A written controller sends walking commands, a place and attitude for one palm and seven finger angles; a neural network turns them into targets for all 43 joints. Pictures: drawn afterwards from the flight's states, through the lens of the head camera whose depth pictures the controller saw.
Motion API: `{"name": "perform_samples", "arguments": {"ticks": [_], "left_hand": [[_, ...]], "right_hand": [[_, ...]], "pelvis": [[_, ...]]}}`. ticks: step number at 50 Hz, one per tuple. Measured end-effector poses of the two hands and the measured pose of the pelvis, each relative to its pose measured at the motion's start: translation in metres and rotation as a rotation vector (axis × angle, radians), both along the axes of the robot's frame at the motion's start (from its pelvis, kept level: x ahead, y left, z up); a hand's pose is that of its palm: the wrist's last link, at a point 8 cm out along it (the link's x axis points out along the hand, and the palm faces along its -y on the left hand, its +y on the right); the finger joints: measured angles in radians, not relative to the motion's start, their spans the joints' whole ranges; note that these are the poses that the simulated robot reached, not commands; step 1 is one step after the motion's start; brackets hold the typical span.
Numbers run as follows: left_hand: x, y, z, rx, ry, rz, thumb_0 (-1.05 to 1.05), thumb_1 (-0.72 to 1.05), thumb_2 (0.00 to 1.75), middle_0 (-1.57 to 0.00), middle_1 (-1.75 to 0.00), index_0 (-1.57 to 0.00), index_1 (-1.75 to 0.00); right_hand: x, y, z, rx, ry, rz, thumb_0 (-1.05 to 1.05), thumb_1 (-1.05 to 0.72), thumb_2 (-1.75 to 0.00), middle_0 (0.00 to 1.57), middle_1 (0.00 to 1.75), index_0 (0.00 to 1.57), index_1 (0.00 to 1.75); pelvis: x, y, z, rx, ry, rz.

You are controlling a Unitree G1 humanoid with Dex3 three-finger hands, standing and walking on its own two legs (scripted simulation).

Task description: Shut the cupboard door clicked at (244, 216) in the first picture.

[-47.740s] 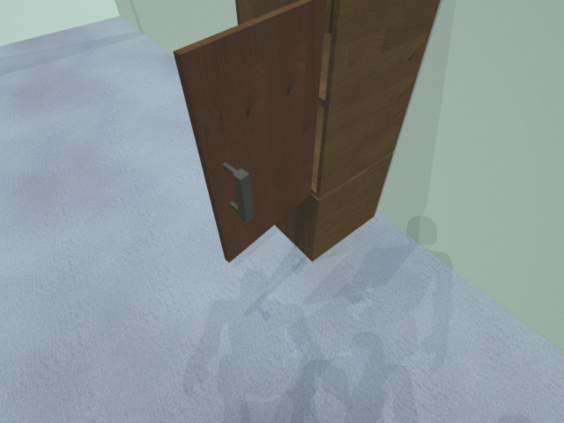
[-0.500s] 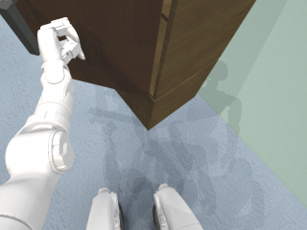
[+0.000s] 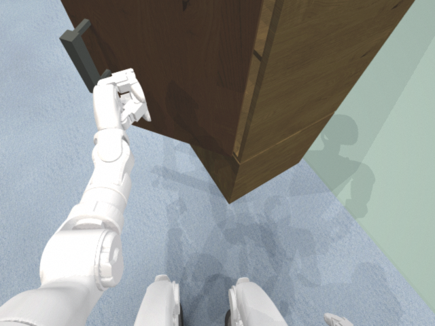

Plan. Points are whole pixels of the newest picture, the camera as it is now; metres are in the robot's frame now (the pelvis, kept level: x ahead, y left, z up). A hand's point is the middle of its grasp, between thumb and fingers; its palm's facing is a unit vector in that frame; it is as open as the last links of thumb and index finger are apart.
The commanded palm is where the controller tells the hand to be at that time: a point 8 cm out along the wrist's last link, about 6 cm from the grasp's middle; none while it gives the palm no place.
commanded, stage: draw the hand back to the body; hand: left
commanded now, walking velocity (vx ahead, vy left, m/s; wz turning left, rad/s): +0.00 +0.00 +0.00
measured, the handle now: (91, 58) +0.64 +0.22 +0.04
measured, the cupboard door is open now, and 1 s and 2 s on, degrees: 39 39 39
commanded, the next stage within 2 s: step back with the hand held close in 1.48 s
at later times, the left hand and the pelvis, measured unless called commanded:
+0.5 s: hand (59, 158) +0.35 +0.18 +0.15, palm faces +0.06 -0.99 -0.14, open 3.1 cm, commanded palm +0.31 +0.23 +0.17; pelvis +0.01 +0.02 +0.08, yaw +0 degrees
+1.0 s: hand out of the picture +0.24 +0.29 +0.25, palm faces +0.39 -0.85 -0.36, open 5.3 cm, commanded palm +0.18 +0.32 +0.27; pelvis +0.03 +0.03 +0.12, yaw +1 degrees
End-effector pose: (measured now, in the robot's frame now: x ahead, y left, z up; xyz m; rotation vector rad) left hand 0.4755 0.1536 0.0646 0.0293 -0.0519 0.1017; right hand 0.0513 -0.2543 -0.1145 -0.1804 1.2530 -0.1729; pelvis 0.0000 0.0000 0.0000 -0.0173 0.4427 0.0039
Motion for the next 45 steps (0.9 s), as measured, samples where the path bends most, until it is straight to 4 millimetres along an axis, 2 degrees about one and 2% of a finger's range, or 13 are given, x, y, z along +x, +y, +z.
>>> {"name": "perform_samples", "arguments": {"ticks": [3, 7, 12, 17, 21, 23, 28, 35, 40, 45], "left_hand": [[-0.016, 0.011, 0.014, 0.016, -0.024, 0.002, 0.02, 0.90, 0.90, -1.30, -1.50, -1.30, -1.50], [-0.049, 0.032, 0.030, 0.045, 0.022, 0.013, 0.02, 0.90, 0.90, -1.30, -1.50, -1.30, -1.50], [-0.088, 0.052, 0.054, 0.003, 0.020, 0.034, 0.02, 0.90, 0.90, -1.30, -1.50, -1.30, -1.50], [-0.109, 0.059, 0.075, 0.003, -0.037, -0.011, 0.02, 0.90, 0.90, -1.30, -1.50, -1.30, -1.50], [-0.127, 0.066, 0.083, 0.003, -0.027, -0.045, 0.02, 0.90, 0.90, -1.28, -1.47, -1.28, -1.48], [-0.139, 0.071, 0.088, 0.059, 0.005, -0.047, 0.02, 0.90, 0.90, -1.25, -1.44, -1.25, -1.45], [-0.169, 0.088, 0.110, 0.166, 0.060, -0.014, 0.02, 0.90, 0.90, -1.16, -1.34, -1.15, -1.34], [-0.204, 0.122, 0.147, 0.219, 0.049, 0.097, 0.02, 0.90, 0.90, -0.98, -1.15, -0.98, -1.15], [-0.232, 0.137, 0.165, 0.242, 0.042, 0.153, 0.02, 0.90, 0.90, -0.85, -1.00, -0.85, -1.01], [-0.257, 0.153, 0.179, 0.281, 0.043, 0.222, 0.02, 0.90, 0.90, -0.71, -0.85, -0.71, -0.86]], "right_hand": [[-0.004, 0.006, 0.004, 0.029, -0.005, -0.026, 0.01, -0.91, -0.90, 0.20, 0.30, 0.20, 0.30], [-0.006, 0.015, 0.019, 0.068, -0.020, -0.042, 0.01, -0.91, -0.90, 0.20, 0.30, 0.20, 0.30], [0.005, 0.019, 0.044, 0.054, -0.076, -0.022, 0.01, -0.91, -0.90, 0.20, 0.30, 0.20, 0.30], [0.030, 0.013, 0.067, -0.004, -0.180, 0.009, 0.01, -0.90, -0.90, 0.20, 0.30, 0.20, 0.30], [0.056, 0.011, 0.086, -0.029, -0.286, 0.017, 0.01, -0.90, -0.90, 0.20, 0.30, 0.20, 0.30], [0.069, 0.014, 0.096, -0.033, -0.328, 0.002, 0.01, -0.91, -0.90, 0.20, 0.30, 0.20, 0.30], [0.105, 0.032, 0.120, -0.026, -0.421, 0.004, 0.01, -0.91, -0.90, 0.20, 0.30, 0.20, 0.30], [0.147, 0.066, 0.147, 0.017, -0.523, 0.083, 0.01, -0.90, -0.90, 0.20, 0.30, 0.20, 0.30], [0.164, 0.085, 0.158, 0.050, -0.569, 0.140, 0.01, -0.90, -0.90, 0.20, 0.30, 0.20, 0.30], [0.169, 0.095, 0.159, 0.065, -0.573, 0.180, 0.01, -0.90, -0.90, 0.21, 0.30, 0.20, 0.30]], "pelvis": [[0.002, 0.001, 0.009, 0.007, -0.028, -0.014], [0.005, 0.003, 0.028, 0.015, -0.086, -0.022], [0.007, 0.004, 0.049, 0.010, -0.165, -0.008], [0.005, 0.008, 0.060, 0.000, -0.223, 0.010], [0.005, 0.014, 0.066, -0.002, -0.260, 0.003], [0.007, 0.017, 0.072, 0.003, -0.285, -0.005], [0.012, 0.024, 0.088, 0.007, -0.348, -0.008], [0.017, 0.031, 0.103, 0.008, -0.421, 0.005], [0.023, 0.034, 0.110, 0.010, -0.457, 0.011], [0.026, 0.035, 0.114, 0.014, -0.478, 0.016]]}}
